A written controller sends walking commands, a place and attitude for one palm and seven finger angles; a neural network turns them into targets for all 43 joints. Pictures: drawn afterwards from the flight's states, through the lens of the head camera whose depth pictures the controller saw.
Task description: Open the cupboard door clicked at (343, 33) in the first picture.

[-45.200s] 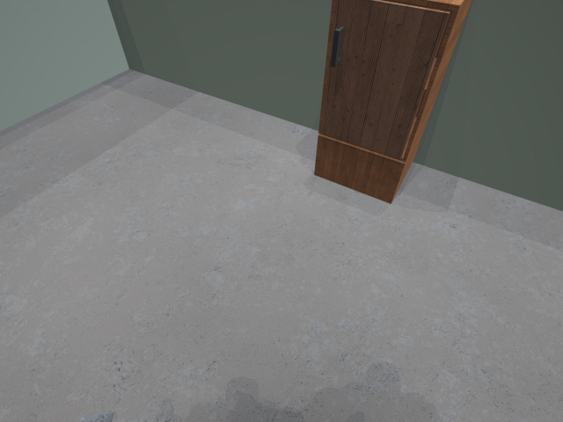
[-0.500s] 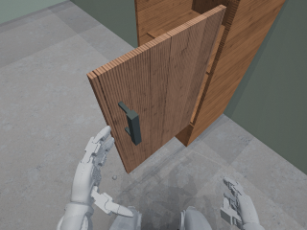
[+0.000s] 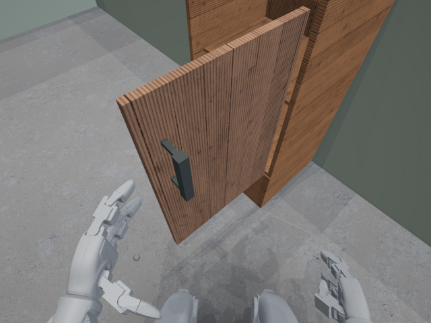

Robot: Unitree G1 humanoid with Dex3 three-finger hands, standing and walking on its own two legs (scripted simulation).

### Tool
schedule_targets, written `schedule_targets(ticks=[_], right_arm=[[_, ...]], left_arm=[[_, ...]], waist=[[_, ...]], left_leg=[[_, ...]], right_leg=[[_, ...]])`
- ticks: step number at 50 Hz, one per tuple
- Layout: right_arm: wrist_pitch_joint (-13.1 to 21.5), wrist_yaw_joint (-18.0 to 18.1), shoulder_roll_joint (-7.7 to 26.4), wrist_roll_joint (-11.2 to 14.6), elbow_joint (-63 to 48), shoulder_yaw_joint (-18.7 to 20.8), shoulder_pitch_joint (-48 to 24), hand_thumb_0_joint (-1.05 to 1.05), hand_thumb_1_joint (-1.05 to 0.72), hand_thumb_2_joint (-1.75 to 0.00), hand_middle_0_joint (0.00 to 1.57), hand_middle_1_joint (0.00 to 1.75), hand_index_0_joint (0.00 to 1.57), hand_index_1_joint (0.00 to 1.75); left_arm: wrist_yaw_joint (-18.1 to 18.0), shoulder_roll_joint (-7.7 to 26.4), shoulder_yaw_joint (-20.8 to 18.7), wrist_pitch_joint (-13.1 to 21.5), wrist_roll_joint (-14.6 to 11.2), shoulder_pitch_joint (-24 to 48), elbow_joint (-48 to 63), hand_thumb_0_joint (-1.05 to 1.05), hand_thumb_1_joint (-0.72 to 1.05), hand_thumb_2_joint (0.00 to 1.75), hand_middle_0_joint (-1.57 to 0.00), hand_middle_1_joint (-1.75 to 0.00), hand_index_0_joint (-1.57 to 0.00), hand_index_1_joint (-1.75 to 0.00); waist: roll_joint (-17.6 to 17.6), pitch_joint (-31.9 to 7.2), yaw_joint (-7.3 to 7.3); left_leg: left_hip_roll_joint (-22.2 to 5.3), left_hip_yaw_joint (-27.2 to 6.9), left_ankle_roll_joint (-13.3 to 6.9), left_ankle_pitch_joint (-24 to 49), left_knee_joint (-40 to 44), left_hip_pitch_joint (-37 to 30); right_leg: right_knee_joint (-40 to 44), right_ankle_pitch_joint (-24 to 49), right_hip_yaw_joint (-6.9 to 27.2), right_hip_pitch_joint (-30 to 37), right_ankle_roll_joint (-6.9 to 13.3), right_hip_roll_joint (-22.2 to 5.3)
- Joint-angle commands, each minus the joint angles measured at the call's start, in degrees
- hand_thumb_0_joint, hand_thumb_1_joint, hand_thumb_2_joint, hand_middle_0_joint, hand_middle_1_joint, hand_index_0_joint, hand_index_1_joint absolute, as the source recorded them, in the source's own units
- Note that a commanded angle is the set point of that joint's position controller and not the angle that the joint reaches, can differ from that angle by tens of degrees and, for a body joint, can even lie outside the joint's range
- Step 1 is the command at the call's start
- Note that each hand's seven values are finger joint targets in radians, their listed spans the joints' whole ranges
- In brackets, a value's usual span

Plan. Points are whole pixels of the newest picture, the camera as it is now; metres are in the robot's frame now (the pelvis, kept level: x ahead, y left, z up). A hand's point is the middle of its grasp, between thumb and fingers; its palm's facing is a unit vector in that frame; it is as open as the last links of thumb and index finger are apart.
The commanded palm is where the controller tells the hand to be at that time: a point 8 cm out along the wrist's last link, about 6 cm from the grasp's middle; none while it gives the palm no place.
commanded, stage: draw the hand back to the body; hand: left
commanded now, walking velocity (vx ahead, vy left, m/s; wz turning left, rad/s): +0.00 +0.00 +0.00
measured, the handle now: (177, 171) +0.37 +0.10 +0.06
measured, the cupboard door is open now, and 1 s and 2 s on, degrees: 88 88 88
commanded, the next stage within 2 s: step back with the hand held close in 1.44 s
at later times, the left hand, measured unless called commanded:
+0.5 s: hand (62, 238) +0.21 +0.21 +0.15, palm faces +0.16 -0.94 -0.31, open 15.4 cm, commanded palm +0.18 +0.26 +0.18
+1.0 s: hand out of the picture +0.23 +0.27 +0.25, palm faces +0.42 -0.80 -0.42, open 9.8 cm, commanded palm +0.18 +0.31 +0.27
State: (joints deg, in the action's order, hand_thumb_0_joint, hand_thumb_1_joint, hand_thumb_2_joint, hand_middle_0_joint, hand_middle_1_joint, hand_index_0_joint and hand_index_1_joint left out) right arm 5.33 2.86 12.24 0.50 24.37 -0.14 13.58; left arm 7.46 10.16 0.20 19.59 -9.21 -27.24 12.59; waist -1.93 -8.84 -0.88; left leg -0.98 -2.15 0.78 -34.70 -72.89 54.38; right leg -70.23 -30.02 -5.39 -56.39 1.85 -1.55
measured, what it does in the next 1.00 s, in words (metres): rises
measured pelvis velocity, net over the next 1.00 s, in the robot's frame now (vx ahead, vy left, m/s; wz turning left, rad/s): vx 0.05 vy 0.02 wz -0.01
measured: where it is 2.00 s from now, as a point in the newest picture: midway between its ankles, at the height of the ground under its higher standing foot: outside the picture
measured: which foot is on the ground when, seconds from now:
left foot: down 0.00-1.00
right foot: down 0.00-1.00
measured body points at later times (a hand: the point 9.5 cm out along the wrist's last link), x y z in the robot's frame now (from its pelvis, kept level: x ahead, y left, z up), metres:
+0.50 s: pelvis +0.02 +0.01 +0.07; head +0.03 +0.00 +0.52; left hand +0.20 +0.26 +0.17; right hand +0.20 -0.21 +0.00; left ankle +0.01 +0.12 -0.63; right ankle +0.04 -0.11 -0.63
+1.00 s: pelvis +0.05 +0.02 +0.11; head +0.03 +0.00 +0.56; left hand +0.20 +0.31 +0.28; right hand +0.24 -0.19 +0.03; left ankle +0.01 +0.12 -0.63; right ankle +0.04 -0.11 -0.63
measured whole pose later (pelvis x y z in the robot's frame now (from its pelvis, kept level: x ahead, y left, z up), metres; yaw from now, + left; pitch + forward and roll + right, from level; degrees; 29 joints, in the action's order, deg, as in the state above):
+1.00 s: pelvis +0.05 +0.02 +0.11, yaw +0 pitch -3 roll -1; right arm 8.2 5.3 12.9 -0.4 35.0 -2.7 11.9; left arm -7.0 19.3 -16.4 2.7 -2.0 -28.7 23.5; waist -4.0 0.2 -4.2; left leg 0.1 0.1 -0.8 -18.1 -26.5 4.9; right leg -25.3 -14.3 -3.6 -7.5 -0.4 -1.1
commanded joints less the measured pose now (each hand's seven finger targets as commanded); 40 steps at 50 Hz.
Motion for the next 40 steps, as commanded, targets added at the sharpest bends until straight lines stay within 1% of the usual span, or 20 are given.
schedule_targets(ticks=[1, 3, 5, 7, 11, 13, 15, 16, 18, 19, 20, 21, 23, 24, 25, 26, 28, 30, 36, 40], right_arm=[[2.89, 0.84, 6.16, 0.96, -10.3, 2.33, -2.34, 0.0, -0.9, -0.9, 0.2, 0.3, 0.2, 0.3], [3.05, 1.03, 6.54, 1.12, -10.21, 2.13, -2.24, 0.0, -0.9, -0.9, 0.2, 0.3, 0.2, 0.3], [3.26, 1.28, 6.77, 1.19, -10.07, 1.86, -2.38, 0.0, -0.9, -0.9, 0.2, 0.3, 0.2, 0.3], [3.69, 1.38, 7.06, 1.17, -10.23, 1.57, -2.01, 0.0, -0.9, -0.9, 0.2, 0.3, 0.2, 0.3], [4.66, 1.58, 7.11, 1.39, -10.09, 1.21, -1.86, 0.0, -0.9, -0.9, 0.2, 0.3, 0.2, 0.3], [5.11, 1.74, 7.12, 1.5, -9.88, 1.14, -1.79, 0.0, -0.9, -0.9, 0.2, 0.3, 0.2, 0.3], [5.5, 1.82, 7.09, 1.64, -9.68, 1.05, -2.01, 0.0, -0.9, -0.9, 0.2, 0.3, 0.2, 0.3], [5.75, 1.75, 6.94, 1.77, -9.48, 0.8, -2.07, 0.0, -0.9, -0.9, 0.2, 0.3, 0.2, 0.3], [6.15, 1.9, 7.03, 1.95, -8.88, 0.78, -1.97, 0.0, -0.9, -0.9, 0.2, 0.3, 0.2, 0.3], [4.74, 3.51, 6.97, 1.18, -8.29, 1.07, -1.97, 0.0, -0.9, -0.9, 0.2, 0.3, 0.2, 0.3], [4.36, 3.99, 5.77, 0.85, -8.36, 0.52, -2.22, 0.0, -0.9, -0.9, 0.2, 0.3, 0.2, 0.3], [3.96, 4.07, 5.58, 0.74, -7.76, 0.05, -2.39, 0.0, -0.9, -0.9, 0.2, 0.3, 0.2, 0.3], [3.74, 4.26, 5.9, 0.69, -6.79, -0.25, -2.69, 0.0, -0.9, -0.9, 0.2, 0.3, 0.2, 0.3], [3.72, 4.32, 6.07, 0.61, -6.32, -0.37, -2.8, 0.0, -0.9, -0.9, 0.2, 0.3, 0.2, 0.3], [3.95, 4.45, 6.34, 0.42, -6.05, -0.46, -3.28, 0.0, -0.9, -0.9, 0.2, 0.3, 0.2, 0.3], [4.11, 4.59, 6.35, 0.31, -5.55, -0.58, -3.54, 0.0, -0.9, -0.9, 0.2, 0.3, 0.2, 0.3], [4.56, 4.67, 6.54, 0.19, -4.78, -0.88, -3.97, 0.0, -0.9, -0.9, 0.2, 0.3, 0.2, 0.3], [5.08, 4.92, 6.73, 0.03, -3.59, -0.93, -4.75, 0.0, -0.9, -0.9, 0.2, 0.3, 0.2, 0.3], [6.22, 4.17, 6.31, -0.38, -0.94, -1.2, -6.25, 0.0, -0.9, -0.9, 0.2, 0.3, 0.2, 0.3], [6.38, 3.58, 6.45, -0.58, 0.56, -0.84, -7.47, 0.0, -0.9, -0.9, 0.2, 0.3, 0.2, 0.3]], left_arm=[[-0.35, 5.06, -5.77, 1.46, -2.28, -3.26, 14.78, 0.0, -0.5, 0.3, -0.15, -0.3, -0.15, -0.3], [0.29, 5.04, -5.46, 0.7, -2.67, -2.8, 15.29, 0.0, -0.5, 0.3, -0.15, -0.3, -0.15, -0.3], [0.96, 5.61, -6.04, 0.18, -3.19, -2.91, 14.1, 0.0, -0.5, 0.3, -0.15, -0.3, -0.15, -0.3], [1.7, 6.26, -6.23, 0.06, -3.35, -2.08, 14.66, 0.0, -0.5, 0.3, -0.15, -0.3, -0.15, -0.3], [2.37, 7.59, -8.33, -0.23, -4.31, -2.43, 15.41, 0.0, -0.5, 0.3, -0.15, -0.3, -0.15, -0.3], [2.58, 8.91, -10.23, -0.47, -5.07, -2.36, 16.54, 0.0, -0.5, 0.3, -0.15, -0.3, -0.15, -0.3], [2.79, 9.91, -11.67, -1.12, -5.59, -2.79, 17.28, 0.0, -0.43, 0.33, -0.15, -0.3, -0.15, -0.3], [3.09, 9.24, -11.22, -1.51, -5.85, -2.9, 17.57, 0.0, -0.4, 0.34, -0.15, -0.3, -0.15, -0.3], [3.63, 10.23, -12.63, -2.47, -6.47, -2.84, 17.86, 0.0, -0.32, 0.37, -0.16, -0.3, -0.16, -0.3], [-4.51, 19.75, -15.09, -6.72, 2.75, -3.97, 19.93, 0.0, -0.29, 0.39, -0.16, -0.3, -0.16, -0.3], [-8.37, 15.68, -13.69, -9.55, 3.82, -5.94, 20.07, 0.0, -0.26, 0.4, -0.16, -0.3, -0.16, -0.3], [-10.39, 12.45, -10.72, -11.42, 5.15, -6.5, 20.39, 0.0, -0.22, 0.42, -0.16, -0.3, -0.16, -0.3], [-12.96, 12.5, -10.02, -13.44, 6.69, -5.54, 21.92, 0.0, -0.15, 0.45, -0.16, -0.3, -0.16, -0.3], [-13.74, 12.79, -9.99, -13.99, 7.15, -5.56, 22.02, 0.0, -0.12, 0.47, -0.16, -0.3, -0.16, -0.3], [-14.4, 13.45, -10.36, -14.37, 7.4, -4.35, 22.45, 0.0, -0.08, 0.48, -0.16, -0.3, -0.16, -0.3], [-14.96, 13.78, -10.82, -14.57, 7.71, -3.84, 22.01, 0.0, -0.05, 0.5, -0.17, -0.3, -0.17, -0.3], [-15.65, 13.86, -11.12, -14.68, 8.05, -1.74, 21.8, 0.0, 0.02, 0.52, -0.17, -0.3, -0.17, -0.3], [-16.27, 15.51, -13.22, -14.75, 8.3, -0.37, 20.94, 0.0, 0.09, 0.55, -0.17, -0.3, -0.17, -0.3], [-15.98, 15.43, -15.79, -14.2, 8.04, -0.55, 21.12, 0.0, 0.31, 0.64, -0.18, -0.3, -0.18, -0.3], [-15.72, 17.52, -19.36, -13.83, 7.79, -0.16, 21.26, 0.0, 0.44, 0.7, -0.18, -0.3, -0.18, -0.3]], waist=[[2.72, -11.86, 0.43], [2.06, -9.86, 1.14], [3.63, -7.12, 1.49], [2.23, -5.66, 1.74], [0.99, -4.65, 1.11], [0.01, -5.27, 0.55], [-0.46, -5.3, 0.12], [-1.31, -4.78, 0.15], [-0.9, -4.43, 0.08], [-1.54, -6.87, -2.64], [-0.74, -3.66, -1.36], [-2.89, -1.55, -1.06], [-3.04, -0.35, -0.6], [-2.4, -0.38, -0.59], [-0.1, -0.25, -0.62], [0.8, 0.39, -0.61], [-0.2, 2.27, -0.6], [-0.5, 3.39, -1.13], [-1.1, 4.49, -1.97], [-0.44, 4.45, -2.7]], left_leg=[[2.82, 0.77, -1.53, 14.16, 14.88, -6.6], [2.72, 0.64, -1.49, 13.33, 16.42, -8.29], [2.61, 0.26, -1.53, 12.11, 17.69, -8.52], [2.58, 0.31, -1.51, 11.27, 18.84, -9.71], [2.47, 0.07, -1.45, 12.16, 21.46, -12.92], [2.39, 0.05, -1.35, 12.86, 22.68, -14.53], [2.28, -0.02, -1.37, 14.35, 23.8, -15.85], [2.24, -0.05, -1.33, 15.21, 24.58, -16.92], [2.03, -0.13, -1.29, 16.82, 25.63, -18.49], [1.4, 1.16, -1.84, 18.16, 28.96, -20.75], [1.69, 1.17, -1.91, 17.96, 30.11, -21.58], [1.52, 1.47, -1.94, 18.45, 31.0, -22.74], [1.09, 1.05, -2.02, 21.02, 32.67, -26.16], [0.83, 0.66, -2.02, 22.13, 33.81, -27.88], [0.86, 0.62, -2.17, 23.01, 34.67, -28.85], [0.68, 0.58, -2.2, 23.26, 35.85, -30.01], [0.64, 0.44, -2.08, 22.16, 38.48, -32.12], [0.76, 0.72, -2.11, 22.96, 40.34, -33.91], [0.24, 0.56, -1.53, 31.59, 45.48, -39.68], [-0.05, 1.01, -1.32, 35.5, 47.87, -42.69]], right_leg=[[16.92, 10.05, 4.86, 20.88, -0.66, 1.48], [18.23, 9.08, 4.07, 20.41, -0.81, 1.61], [20.29, 6.45, 4.34, 20.93, -0.74, 1.63], [21.34, 5.11, 4.13, 20.63, -0.87, 1.57], [22.73, 5.98, 3.28, 22.65, -0.63, 1.82], [23.51, 6.9, 3.17, 24.23, -0.62, 1.88], [23.97, 8.56, 2.75, 26.19, -0.48, 2.02], [24.29, 9.9, 2.43, 26.71, -0.5, 2.0], [24.9, 12.29, 1.89, 27.96, -0.62, 2.18], [27.91, 12.88, 5.01, 31.57, 0.01, 0.2], [29.79, 12.39, 4.28, 31.19, -0.31, 0.24], [30.45, 12.73, 3.63, 31.73, -0.51, -0.02], [31.6, 15.21, 2.41, 32.85, -0.59, 0.21], [32.23, 15.85, 2.1, 33.79, -0.64, 0.36], [33.38, 16.92, 2.06, 35.49, -0.68, 0.4], [34.16, 17.1, 1.94, 36.4, -0.88, 0.37], [36.09, 15.92, 1.76, 37.57, -0.93, 0.34], [38.14, 16.89, 1.9, 39.99, -0.75, 0.3], [41.64, 23.69, 1.39, 46.85, -0.75, 0.39], [44.17, 27.03, 1.49, 50.51, -0.67, 0.65]])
